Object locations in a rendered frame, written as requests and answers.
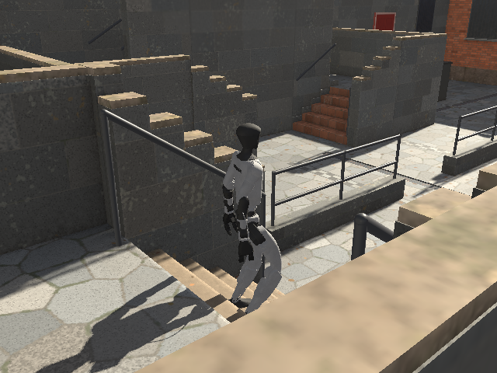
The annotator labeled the robot left upper arm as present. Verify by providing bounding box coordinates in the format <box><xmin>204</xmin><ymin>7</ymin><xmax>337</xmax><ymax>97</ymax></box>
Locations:
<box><xmin>223</xmin><ymin>151</ymin><xmax>240</xmax><ymax>190</ymax></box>

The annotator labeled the robot right forearm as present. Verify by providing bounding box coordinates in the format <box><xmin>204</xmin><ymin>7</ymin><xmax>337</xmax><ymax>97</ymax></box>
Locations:
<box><xmin>235</xmin><ymin>197</ymin><xmax>249</xmax><ymax>242</ymax></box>

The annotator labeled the humanoid robot head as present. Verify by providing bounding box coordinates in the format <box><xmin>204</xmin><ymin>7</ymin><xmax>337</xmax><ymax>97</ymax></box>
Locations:
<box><xmin>236</xmin><ymin>123</ymin><xmax>261</xmax><ymax>161</ymax></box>

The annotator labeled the left robot shin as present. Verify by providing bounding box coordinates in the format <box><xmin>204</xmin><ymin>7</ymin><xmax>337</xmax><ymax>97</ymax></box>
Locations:
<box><xmin>231</xmin><ymin>257</ymin><xmax>262</xmax><ymax>303</ymax></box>

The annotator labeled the left robot hand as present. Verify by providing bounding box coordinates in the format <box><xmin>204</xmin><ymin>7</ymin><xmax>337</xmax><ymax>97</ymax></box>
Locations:
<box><xmin>223</xmin><ymin>212</ymin><xmax>238</xmax><ymax>235</ymax></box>

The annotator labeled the robot right upper arm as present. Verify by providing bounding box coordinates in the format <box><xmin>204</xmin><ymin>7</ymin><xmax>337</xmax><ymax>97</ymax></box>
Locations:
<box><xmin>236</xmin><ymin>161</ymin><xmax>263</xmax><ymax>204</ymax></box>

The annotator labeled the right robot hand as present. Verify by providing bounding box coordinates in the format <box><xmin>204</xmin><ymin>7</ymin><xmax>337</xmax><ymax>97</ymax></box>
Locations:
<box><xmin>238</xmin><ymin>240</ymin><xmax>254</xmax><ymax>263</ymax></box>

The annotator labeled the robot left forearm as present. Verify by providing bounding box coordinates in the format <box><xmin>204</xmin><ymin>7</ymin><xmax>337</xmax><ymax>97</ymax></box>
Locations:
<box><xmin>222</xmin><ymin>184</ymin><xmax>234</xmax><ymax>214</ymax></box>

